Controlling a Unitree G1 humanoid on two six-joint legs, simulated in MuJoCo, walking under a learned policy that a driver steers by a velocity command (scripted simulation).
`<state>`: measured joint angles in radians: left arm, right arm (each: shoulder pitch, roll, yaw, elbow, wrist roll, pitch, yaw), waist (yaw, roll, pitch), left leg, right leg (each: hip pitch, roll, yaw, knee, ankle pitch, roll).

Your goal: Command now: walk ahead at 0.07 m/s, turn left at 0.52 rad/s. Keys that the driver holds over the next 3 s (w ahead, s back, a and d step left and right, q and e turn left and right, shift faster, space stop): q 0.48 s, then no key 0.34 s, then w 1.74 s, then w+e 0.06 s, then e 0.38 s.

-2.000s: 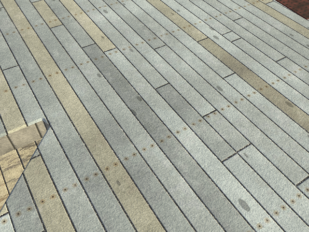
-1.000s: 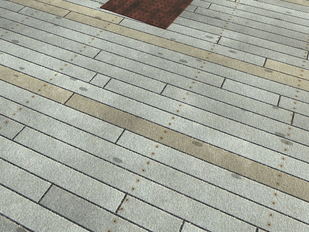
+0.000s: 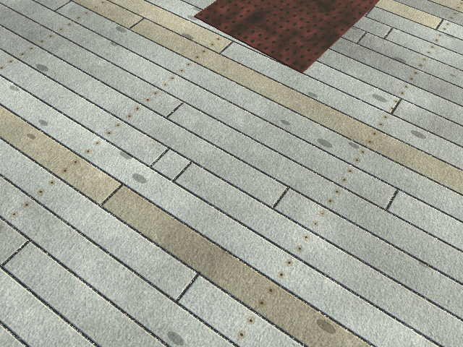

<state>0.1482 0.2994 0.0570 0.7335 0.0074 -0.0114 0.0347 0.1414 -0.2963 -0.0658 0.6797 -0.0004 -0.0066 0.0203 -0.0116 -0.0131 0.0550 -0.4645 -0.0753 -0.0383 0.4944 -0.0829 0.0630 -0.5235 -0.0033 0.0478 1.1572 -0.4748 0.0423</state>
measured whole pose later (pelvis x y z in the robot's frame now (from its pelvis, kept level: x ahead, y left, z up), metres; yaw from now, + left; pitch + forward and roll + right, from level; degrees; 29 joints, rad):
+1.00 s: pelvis +0.04 -0.02 +0.01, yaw +24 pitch +1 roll +0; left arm 0.22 0.30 0.06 0.79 -0.02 -0.01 0.00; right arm 0.20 -0.24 -0.04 0.70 0.01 0.01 -0.01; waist -0.01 -0.01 -0.01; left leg -0.19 -0.03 -0.02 0.42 -0.24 0.03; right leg -0.34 -0.05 -0.02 0.73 -0.43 0.02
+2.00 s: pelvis +0.46 +0.18 +0.01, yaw +23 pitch +1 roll +3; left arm 0.07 0.27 0.03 0.72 -0.01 -0.08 -0.03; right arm 0.36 -0.28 -0.05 0.87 0.02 -0.08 0.01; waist -0.08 -0.05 0.03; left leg 0.03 -0.07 0.05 0.21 -0.27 0.04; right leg -0.64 -0.10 0.02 0.57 0.08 0.00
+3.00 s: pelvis +0.91 +0.39 +0.02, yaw +12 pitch +1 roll +2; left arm 0.16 0.28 0.07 0.74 -0.01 0.02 0.00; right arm 0.15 -0.27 -0.06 0.87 -0.01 -0.04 -0.03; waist -0.02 -0.03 0.08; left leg -0.14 0.00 0.22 0.33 -0.20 0.04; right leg -0.57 -0.08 -0.01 0.76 -0.15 0.03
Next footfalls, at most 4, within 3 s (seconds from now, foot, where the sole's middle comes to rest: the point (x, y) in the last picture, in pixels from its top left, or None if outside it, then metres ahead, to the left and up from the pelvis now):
0.28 right None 0.13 -0.15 -0.77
0.70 left None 0.02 0.09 -0.77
1.10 right None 0.13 -0.11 -0.77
1.56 left None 0.36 0.25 -0.77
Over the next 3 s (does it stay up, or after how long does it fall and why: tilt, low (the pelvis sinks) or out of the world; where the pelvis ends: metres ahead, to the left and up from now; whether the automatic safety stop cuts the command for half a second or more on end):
stays up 0.91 0.39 0.02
